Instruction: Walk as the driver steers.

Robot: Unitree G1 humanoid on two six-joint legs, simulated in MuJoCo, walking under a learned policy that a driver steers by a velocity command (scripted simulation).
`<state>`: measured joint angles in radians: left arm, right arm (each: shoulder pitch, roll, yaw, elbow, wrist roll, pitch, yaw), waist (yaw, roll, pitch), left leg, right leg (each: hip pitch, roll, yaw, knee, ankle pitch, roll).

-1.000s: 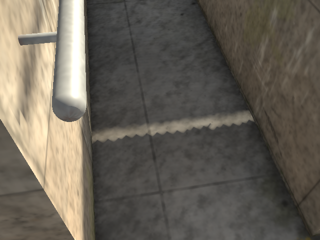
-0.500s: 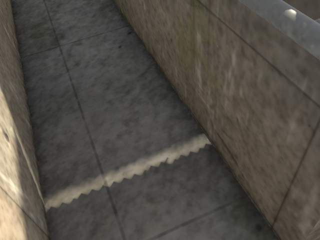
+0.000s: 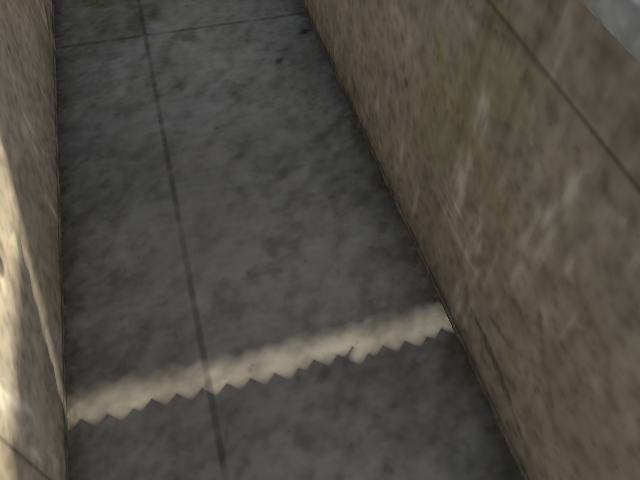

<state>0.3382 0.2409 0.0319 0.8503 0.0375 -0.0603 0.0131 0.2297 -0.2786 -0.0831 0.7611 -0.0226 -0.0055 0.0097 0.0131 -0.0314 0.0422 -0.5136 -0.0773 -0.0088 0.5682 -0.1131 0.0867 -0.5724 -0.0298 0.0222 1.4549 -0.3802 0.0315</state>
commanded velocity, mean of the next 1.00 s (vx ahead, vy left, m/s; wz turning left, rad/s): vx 0.33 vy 0.00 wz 0.50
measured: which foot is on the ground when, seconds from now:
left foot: down 0.00-0.26, up 0.28-0.70, down 0.72-1.00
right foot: up 0.00-0.26, down 0.28-0.72, up 0.74-1.00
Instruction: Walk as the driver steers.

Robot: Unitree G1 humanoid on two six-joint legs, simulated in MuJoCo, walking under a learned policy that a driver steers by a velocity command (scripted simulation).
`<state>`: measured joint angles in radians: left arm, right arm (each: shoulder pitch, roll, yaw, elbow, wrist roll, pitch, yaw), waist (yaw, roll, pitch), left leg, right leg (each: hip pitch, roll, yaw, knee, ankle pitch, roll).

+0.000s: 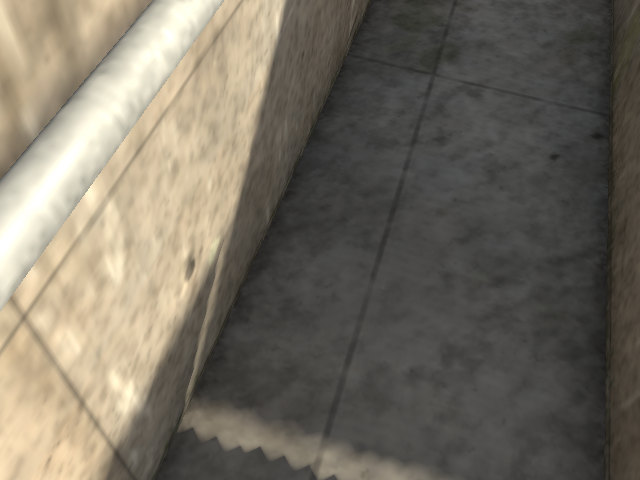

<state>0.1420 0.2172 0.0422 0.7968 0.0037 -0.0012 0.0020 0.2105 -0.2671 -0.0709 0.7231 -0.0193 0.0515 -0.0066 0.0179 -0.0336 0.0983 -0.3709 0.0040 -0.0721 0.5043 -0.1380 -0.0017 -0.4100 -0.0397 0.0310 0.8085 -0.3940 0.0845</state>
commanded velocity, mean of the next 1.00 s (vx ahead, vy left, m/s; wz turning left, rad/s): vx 0.02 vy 0.00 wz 0.05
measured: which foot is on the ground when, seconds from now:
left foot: down 0.00-1.00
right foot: up 0.00-0.06, down 0.08-1.00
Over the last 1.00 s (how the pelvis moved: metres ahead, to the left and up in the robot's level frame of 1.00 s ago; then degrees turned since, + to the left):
0.24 0.02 0.02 32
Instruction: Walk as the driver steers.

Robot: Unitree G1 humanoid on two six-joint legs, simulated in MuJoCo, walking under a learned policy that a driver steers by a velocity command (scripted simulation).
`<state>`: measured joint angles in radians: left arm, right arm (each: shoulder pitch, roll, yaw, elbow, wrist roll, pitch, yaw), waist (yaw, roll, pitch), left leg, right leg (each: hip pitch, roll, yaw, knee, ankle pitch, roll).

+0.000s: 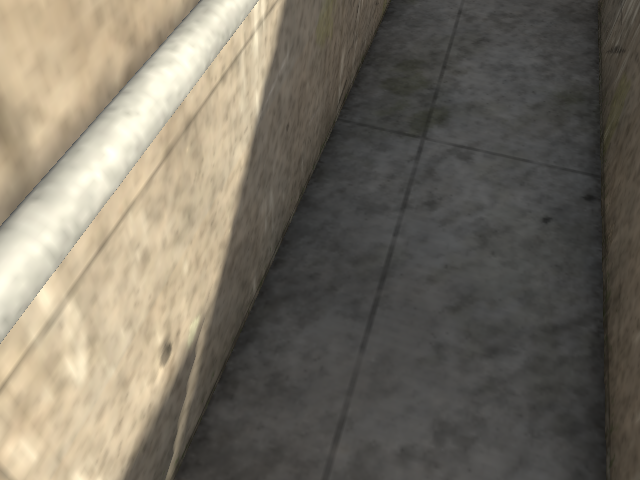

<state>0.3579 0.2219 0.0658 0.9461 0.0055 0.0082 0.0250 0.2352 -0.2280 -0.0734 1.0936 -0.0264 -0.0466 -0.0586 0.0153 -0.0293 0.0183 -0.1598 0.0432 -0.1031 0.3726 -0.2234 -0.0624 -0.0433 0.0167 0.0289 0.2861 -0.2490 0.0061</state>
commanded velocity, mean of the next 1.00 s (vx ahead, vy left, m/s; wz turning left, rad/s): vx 0.00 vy -0.04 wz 0.00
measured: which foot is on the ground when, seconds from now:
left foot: down 0.00-1.00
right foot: down 0.00-1.00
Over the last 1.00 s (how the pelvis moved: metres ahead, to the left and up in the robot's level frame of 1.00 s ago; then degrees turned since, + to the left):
0.09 -0.03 0.01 0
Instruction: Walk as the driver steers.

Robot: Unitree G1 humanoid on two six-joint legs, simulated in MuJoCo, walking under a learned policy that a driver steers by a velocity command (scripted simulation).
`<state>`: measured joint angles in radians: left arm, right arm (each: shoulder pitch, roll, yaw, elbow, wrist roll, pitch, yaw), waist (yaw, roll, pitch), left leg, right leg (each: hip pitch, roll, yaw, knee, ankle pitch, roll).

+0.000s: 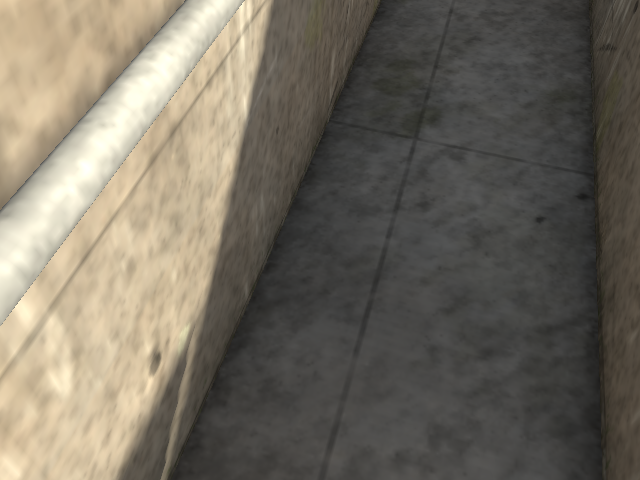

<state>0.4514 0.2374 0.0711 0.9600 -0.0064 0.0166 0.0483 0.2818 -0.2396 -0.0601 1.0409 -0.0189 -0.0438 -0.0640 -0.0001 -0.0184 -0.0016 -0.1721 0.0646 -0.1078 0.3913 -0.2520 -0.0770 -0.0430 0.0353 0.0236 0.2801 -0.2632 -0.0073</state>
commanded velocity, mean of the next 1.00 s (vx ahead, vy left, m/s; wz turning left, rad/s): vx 0.31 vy -0.10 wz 0.00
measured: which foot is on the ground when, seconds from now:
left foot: down 0.00-0.24, up 0.26-0.48, down 0.50-0.90, up 0.92-1.00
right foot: down 0.00-0.50, up 0.52-0.86, down 0.88-1.00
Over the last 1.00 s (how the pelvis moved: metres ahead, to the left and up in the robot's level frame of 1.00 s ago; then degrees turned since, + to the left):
0.01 -0.01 0.00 0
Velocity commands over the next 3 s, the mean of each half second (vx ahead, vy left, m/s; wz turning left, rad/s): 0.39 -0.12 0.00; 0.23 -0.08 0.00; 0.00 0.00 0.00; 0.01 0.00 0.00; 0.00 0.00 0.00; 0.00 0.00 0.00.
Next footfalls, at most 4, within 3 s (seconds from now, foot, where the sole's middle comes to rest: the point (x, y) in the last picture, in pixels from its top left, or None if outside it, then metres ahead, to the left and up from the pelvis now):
0.50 left None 0.17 0.05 -0.78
0.88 right None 0.49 -0.24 -0.78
1.10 left None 0.33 0.02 -0.78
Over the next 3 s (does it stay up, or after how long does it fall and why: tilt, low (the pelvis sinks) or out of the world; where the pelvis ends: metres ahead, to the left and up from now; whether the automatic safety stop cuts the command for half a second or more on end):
stays up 0.40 -0.09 0.00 its command is cut before an obstacle from the start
